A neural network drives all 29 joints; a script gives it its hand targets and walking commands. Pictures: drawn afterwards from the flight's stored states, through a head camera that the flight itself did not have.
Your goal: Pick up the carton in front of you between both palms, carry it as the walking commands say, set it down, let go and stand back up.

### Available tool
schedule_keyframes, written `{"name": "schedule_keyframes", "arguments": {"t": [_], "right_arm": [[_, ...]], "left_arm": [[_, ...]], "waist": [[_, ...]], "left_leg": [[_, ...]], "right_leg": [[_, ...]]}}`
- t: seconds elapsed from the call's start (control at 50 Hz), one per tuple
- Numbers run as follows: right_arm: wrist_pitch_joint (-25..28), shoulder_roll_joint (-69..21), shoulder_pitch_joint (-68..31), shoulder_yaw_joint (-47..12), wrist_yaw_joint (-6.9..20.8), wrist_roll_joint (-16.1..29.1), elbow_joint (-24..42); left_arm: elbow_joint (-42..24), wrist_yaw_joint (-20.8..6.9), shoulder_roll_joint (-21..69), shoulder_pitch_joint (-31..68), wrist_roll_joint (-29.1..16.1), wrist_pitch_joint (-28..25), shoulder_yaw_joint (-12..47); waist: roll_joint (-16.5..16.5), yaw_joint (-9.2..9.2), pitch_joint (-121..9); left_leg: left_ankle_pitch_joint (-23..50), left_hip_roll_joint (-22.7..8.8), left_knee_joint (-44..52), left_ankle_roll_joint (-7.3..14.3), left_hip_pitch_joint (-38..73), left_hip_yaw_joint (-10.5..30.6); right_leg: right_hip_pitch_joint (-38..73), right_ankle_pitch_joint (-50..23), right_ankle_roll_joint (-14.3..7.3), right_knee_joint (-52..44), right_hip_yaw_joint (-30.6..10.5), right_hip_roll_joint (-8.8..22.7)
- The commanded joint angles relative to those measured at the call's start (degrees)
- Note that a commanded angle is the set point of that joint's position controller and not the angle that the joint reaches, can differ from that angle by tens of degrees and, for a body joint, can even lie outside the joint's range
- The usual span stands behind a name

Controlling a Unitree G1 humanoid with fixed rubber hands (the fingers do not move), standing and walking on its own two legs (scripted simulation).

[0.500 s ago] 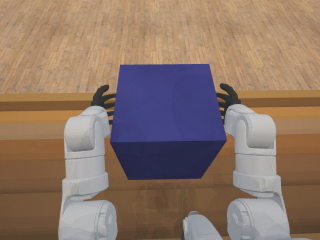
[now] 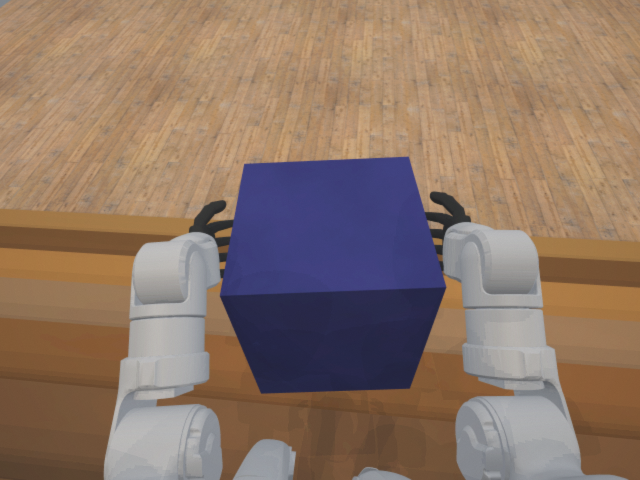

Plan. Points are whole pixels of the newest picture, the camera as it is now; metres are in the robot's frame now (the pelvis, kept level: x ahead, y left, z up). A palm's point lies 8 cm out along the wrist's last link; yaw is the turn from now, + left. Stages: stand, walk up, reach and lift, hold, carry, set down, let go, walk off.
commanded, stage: carry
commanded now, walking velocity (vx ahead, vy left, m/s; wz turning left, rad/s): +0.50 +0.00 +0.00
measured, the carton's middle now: (330, 281) +0.36 +0.02 +0.03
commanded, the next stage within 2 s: none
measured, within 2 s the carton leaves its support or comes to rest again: neither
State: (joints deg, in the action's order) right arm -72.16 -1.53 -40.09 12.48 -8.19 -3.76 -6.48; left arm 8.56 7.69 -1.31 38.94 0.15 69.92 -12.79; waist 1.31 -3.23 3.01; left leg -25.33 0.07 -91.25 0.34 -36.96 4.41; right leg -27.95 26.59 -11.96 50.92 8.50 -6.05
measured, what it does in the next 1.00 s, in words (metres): goes down: left foot 0.17 m lower, then right foot 0.17 m lower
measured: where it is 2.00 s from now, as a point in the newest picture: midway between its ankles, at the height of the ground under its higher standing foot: (375, 251)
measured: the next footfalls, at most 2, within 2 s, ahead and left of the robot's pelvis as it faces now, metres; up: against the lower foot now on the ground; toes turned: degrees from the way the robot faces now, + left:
left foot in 0.34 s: +0.31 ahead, -0.03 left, -0.17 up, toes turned -5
right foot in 0.66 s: +0.62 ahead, -0.22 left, -0.33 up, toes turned -5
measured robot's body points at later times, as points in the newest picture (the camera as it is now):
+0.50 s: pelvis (374, 352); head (467, 162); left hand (339, 150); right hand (490, 176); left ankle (352, 461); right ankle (396, 406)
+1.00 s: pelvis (399, 249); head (431, 87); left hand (337, 144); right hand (433, 144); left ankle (355, 306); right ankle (398, 376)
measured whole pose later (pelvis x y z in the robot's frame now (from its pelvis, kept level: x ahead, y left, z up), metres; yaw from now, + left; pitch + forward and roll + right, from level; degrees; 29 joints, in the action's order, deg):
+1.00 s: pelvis +0.71 -0.15 -0.38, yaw -3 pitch +3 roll -1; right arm -59.2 -2.8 -26.9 12.9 -6.8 -3.8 -0.5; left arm 7.4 11.7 0.5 31.4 -3.7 57.6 -6.8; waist -2.7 -8.8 2.8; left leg 17.1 0.0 -41.8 3.1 -40.7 -0.1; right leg -19.3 48.5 -5.6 65.0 3.7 -5.3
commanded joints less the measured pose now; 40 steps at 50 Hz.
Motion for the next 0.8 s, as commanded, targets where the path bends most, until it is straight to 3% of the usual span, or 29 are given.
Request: {"name": "schedule_keyframes", "arguments": {"t": [0.0,0.1,0.12,0.16,0.18,0.22,0.24,0.28,0.3,0.32,0.34,0.36,0.38,0.4,0.42,0.44,0.46,0.48,0.52,0.58,0.6,0.62,0.64,0.66,0.68,0.7,0.74,0.76,0.78], "right_arm": [[5.09,-62.73,-35.42,-34.59,9.97,21.58,5.58],[9.36,-64.62,-30.02,-39.36,10.6,20.04,8.79],[10.15,-64.25,-30.37,-40.74,10.61,19.72,10.12],[11.6,-62.48,-27.92,-41.82,10.58,18.82,11.78],[12.17,-61.15,-26.93,-42.69,10.63,18.56,12.28],[13.1,-57.77,-24.02,-42.99,10.82,17.88,13.97],[13.14,-56.07,-25.06,-43.3,10.88,17.54,15.41],[12.32,-51.58,-19.76,-42.37,11.25,16.66,14.64],[11.72,-49.81,-17.67,-41.42,11.35,16.57,13.16],[10.6,-49.43,-16.61,-39.79,11.61,16.95,10.03],[9.51,-48.43,-18.66,-40.28,11.74,18.58,7.64],[8.4,-48.54,-21.73,-41.56,11.9,21.12,7.5],[7.36,-51.14,-27.57,-42.93,12.41,25.56,6.0],[6.61,-52.79,-32.74,-43.14,12.99,29.36,5.79],[7.2,-54.91,-37.95,-44.73,13.53,31.78,6.61],[7.71,-58.31,-42.58,-44.91,14.02,33.76,5.92],[8.01,-61.47,-45.08,-45.36,14.32,35.34,5.1],[8.37,-63.76,-46.8,-44.92,14.46,36.71,3.88],[8.88,-66.58,-46.24,-42.95,14.77,36.65,-0.31],[10.77,-68.41,-38.92,-39.08,15.37,32.8,-5.75],[11.13,-69.85,-36.77,-37.8,15.52,31.51,-8.29],[11.76,-70.15,-35.91,-36.91,15.79,30.84,-8.44],[12.07,-71.0,-35.4,-36.58,16.0,29.84,-7.61],[12.23,-71.56,-38.25,-35.84,15.98,29.35,-6.13],[11.68,-70.04,-35.11,-34.6,15.63,28.41,-6.5],[11.71,-66.77,-30.76,-33.17,14.97,26.06,-5.78],[12.64,-64.2,-27.58,-30.56,13.73,22.16,-4.37],[13.21,-63.46,-27.16,-30.73,13.13,20.67,-2.52],[13.85,-61.65,-27.31,-30.48,12.74,19.51,0.46]], "left_arm": [[-12.75,-14.55,67.69,45.47,-27.13,-2.51,36.75],[-14.31,-15.19,68.44,35.46,-24.31,-6.33,40.14],[-14.75,-15.55,67.77,33.84,-24.36,-7.12,40.85],[-15.67,-15.91,66.86,32.16,-24.83,-8.51,42.9],[-16.26,-16.0,65.84,31.97,-24.96,-9.14,44.16],[-16.46,-16.02,64.81,30.92,-25.78,-9.98,46.14],[-16.57,-16.07,64.19,30.2,-26.07,-10.33,46.46],[-15.21,-16.1,61.72,29.97,-25.74,-10.31,46.22],[-14.84,-15.99,59.81,31.09,-25.14,-9.55,45.35],[-12.59,-15.55,58.31,29.98,-23.43,-8.29,43.33],[-9.53,-14.88,54.49,27.77,-20.56,-7.15,39.87],[-6.42,-14.07,49.84,23.83,-16.8,-5.67,35.07],[-3.41,-13.03,45.8,20.48,-14.07,-4.99,31.39],[-0.19,-12.02,42.92,18.46,-11.06,-4.95,27.42],[-1.73,-11.62,42.98,20.63,-9.9,-5.03,26.22],[-3.86,-11.72,43.53,25.92,-9.48,-5.33,25.47],[-4.37,-11.89,45.25,30.98,-9.38,-5.88,24.77],[-2.46,-12.18,45.29,31.25,-8.74,-6.54,23.85],[1.45,-12.9,48.72,30.9,-9.44,-7.33,23.29],[2.05,-14.13,54.62,33.64,-10.63,-6.97,25.38],[2.66,-14.15,55.67,35.31,-11.47,-7.05,26.54],[2.22,-14.24,57.39,34.16,-12.19,-7.51,27.96],[1.84,-14.29,58.3,33.5,-13.17,-7.96,28.98],[0.91,-14.3,59.14,33.63,-14.13,-8.2,30.02],[1.52,-13.88,60.51,30.94,-15.83,-8.37,31.17],[0.16,-13.7,62.6,30.23,-18.57,-8.61,33.82],[-7.47,-13.18,65.65,38.61,-24.05,-10.52,39.92],[-11.31,-13.22,68.03,42.62,-27.04,-11.32,43.21],[-14.69,-13.29,69.02,45.49,-29.46,-12.05,45.27]], "waist": [[-0.54,-0.74,-32.15],[3.94,-2.36,-34.07],[2.08,-4.01,-32.2],[2.79,-5.17,-30.91],[-1.93,-4.56,-28.93],[-4.55,-3.54,-27.7],[-0.62,-2.04,-27.13],[-0.46,15.46,-31.11],[-12.13,23.84,-26.92],[-13.74,24.36,-18.92],[-8.73,15.86,-15.88],[-6.94,10.02,-18.84],[1.4,6.8,-20.28],[12.62,4.32,-22.0],[0.44,4.63,-22.43],[-4.18,5.7,-22.69],[0.43,5.9,-22.57],[7.71,8.83,-21.32],[10.53,9.78,-19.93],[-3.97,11.85,-16.1],[-6.45,11.23,-16.16],[-8.94,4.76,-26.03],[-1.51,-1.93,-27.58],[10.35,-6.89,-26.06],[13.31,-2.75,-32.17],[2.26,-4.11,-31.26],[-0.33,-2.04,-36.12],[-6.45,-0.37,-32.35],[-5.87,0.11,-28.9]], "left_leg": [[1.93,-0.22,13.84,-0.28,-14.47,-2.3],[12.76,-0.07,19.28,1.26,-19.71,-6.34],[23.84,1.2,28.87,1.06,-21.29,-7.39],[28.29,3.59,33.65,1.37,-21.34,-10.43],[36.23,5.18,41.15,1.03,-16.35,-12.44],[51.81,8.57,57.79,1.71,7.09,-16.86],[54.3,9.25,59.16,1.59,19.93,-17.61],[53.74,4.94,50.53,7.29,49.18,-11.47],[53.27,-0.13,59.91,11.96,55.56,-6.8],[46.89,-2.89,68.96,13.99,51.73,-1.16],[65.85,-6.79,55.83,15.48,52.28,8.11],[65.57,-13.02,50.21,16.24,56.26,16.69],[59.69,-14.53,47.44,17.73,52.89,19.36],[46.72,-9.52,53.61,15.9,39.96,15.5],[62.7,-14.07,51.74,19.16,35.29,24.86],[68.7,-16.79,49.94,19.82,29.72,29.59],[66.2,-14.99,47.32,16.62,23.17,25.63],[42.03,-8.85,41.99,13.98,21.9,23.87],[25.7,-1.77,39.04,11.76,15.22,14.96],[28.02,-1.64,37.5,11.09,14.02,11.84],[29.6,0.27,31.61,11.0,16.0,8.92],[44.42,-3.62,19.42,8.89,10.85,6.36],[46.68,-1.03,3.01,4.6,7.68,-1.15],[1.69,6.46,-23.81,1.12,-2.88,-6.26],[-20.59,7.2,-28.97,-0.39,-20.94,-4.01],[-14.99,4.45,-20.82,-0.01,-27.43,-0.36],[-12.06,0.15,-11.61,0.46,-24.11,3.83],[-3.05,-1.89,-1.11,0.73,-22.85,5.61],[2.53,-1.38,10.85,0.36,-16.72,2.75]], "right_leg": [[35.78,-46.48,8.07,-10.96,-28.74,16.4],[44.77,-64.84,11.32,-4.94,-21.32,12.91],[45.42,-53.19,12.9,-0.86,-16.84,7.59],[45.57,-54.38,12.38,1.88,-17.81,5.67],[40.55,-50.21,11.19,3.76,-16.59,4.04],[23.36,-43.59,11.22,7.4,-10.13,0.08],[14.77,-37.19,10.5,7.84,-8.07,0.65],[-5.59,-49.89,14.37,33.84,-3.47,5.75],[-15.14,-24.63,16.85,53.43,0.37,1.75],[-19.65,13.62,15.25,63.37,-0.04,-5.81],[-28.49,16.07,13.58,60.3,-7.49,-4.69],[-37.02,13.03,10.26,51.76,-15.2,0.8],[-36.11,7.66,8.73,42.42,-16.36,3.43],[-24.11,-4.79,9.35,22.68,-12.69,4.42],[-21.36,-7.01,10.09,18.63,-11.89,5.52],[-16.47,-8.36,10.12,18.25,-14.73,8.5],[-10.84,-18.64,10.12,21.33,-10.75,7.57],[-13.82,-36.04,9.21,9.39,-13.3,8.45],[-4.12,-50.57,9.09,-5.88,-9.36,5.41],[5.48,-42.97,8.18,-16.52,-7.13,5.34],[7.44,-44.59,7.71,-21.73,-3.63,4.25],[25.42,-50.39,6.08,-10.1,-2.36,3.02],[33.04,-48.68,5.43,-17.8,-0.46,3.09],[40.62,-55.95,-0.03,-21.65,-7.36,11.61],[56.99,-66.36,-6.04,-8.56,-26.59,22.45],[55.06,-51.95,-6.04,-10.3,-32.21,22.19],[44.9,-29.16,-9.55,-9.84,-43.78,25.62],[39.17,-30.66,-6.63,-8.28,-40.85,23.43],[28.21,-28.47,-5.11,-11.05,-37.44,21.54]]}}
